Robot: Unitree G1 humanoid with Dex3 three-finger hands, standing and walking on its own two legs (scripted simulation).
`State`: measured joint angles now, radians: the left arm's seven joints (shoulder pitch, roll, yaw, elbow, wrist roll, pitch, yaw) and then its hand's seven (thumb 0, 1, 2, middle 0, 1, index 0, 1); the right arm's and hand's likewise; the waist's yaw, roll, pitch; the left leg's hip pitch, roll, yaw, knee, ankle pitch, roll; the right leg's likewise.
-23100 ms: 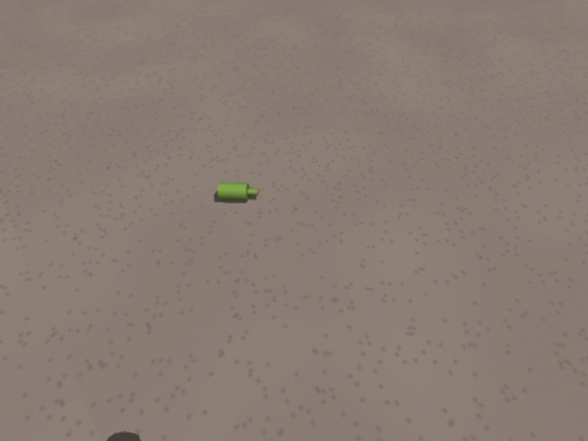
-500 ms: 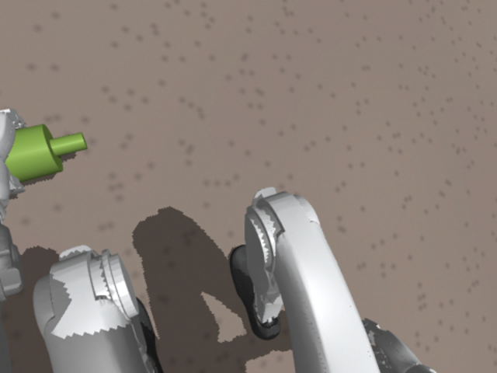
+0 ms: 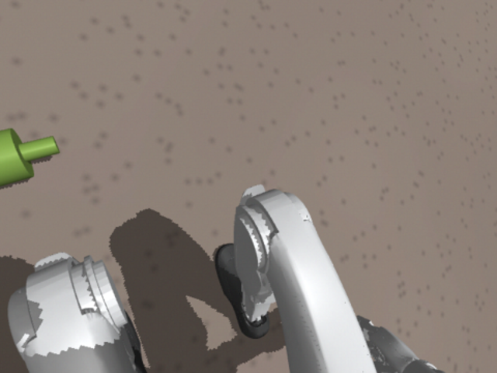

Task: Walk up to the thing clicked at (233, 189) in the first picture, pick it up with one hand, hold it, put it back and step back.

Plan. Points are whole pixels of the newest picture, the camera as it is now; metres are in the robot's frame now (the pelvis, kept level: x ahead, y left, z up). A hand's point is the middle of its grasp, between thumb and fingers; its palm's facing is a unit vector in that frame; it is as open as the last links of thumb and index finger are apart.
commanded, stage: rest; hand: left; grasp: from above
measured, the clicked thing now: out of the picture +0.47 +0.27 -0.25
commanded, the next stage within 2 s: open in 0.36 s
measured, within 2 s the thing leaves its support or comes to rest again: rests again in 0.90 s
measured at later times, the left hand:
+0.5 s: hand out of the picture +0.46 +0.29 -0.23, palm faces -0.46 -0.13 -0.88, open 10.6 cm
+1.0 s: hand out of the picture +0.46 +0.29 -0.23, palm faces -0.44 -0.11 -0.89, open 12.0 cm
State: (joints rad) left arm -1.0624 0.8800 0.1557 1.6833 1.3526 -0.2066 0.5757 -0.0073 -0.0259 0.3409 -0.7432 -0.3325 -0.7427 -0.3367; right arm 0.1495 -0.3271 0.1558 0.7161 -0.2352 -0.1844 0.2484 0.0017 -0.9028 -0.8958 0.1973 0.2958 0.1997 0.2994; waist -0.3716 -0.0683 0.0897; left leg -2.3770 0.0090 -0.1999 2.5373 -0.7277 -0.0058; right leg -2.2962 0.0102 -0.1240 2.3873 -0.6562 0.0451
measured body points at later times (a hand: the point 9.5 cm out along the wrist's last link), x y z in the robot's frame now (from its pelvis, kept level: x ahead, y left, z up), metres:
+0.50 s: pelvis +0.00 +0.00 +0.00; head +0.27 +0.10 +0.34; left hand +0.48 +0.30 -0.18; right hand +0.02 -0.27 -0.06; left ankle +0.06 +0.13 -0.27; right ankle +0.11 -0.12 -0.27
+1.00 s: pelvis +0.00 +0.00 +0.00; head +0.27 +0.11 +0.34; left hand +0.48 +0.29 -0.18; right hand +0.02 -0.26 -0.06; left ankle +0.06 +0.13 -0.27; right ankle +0.11 -0.12 -0.27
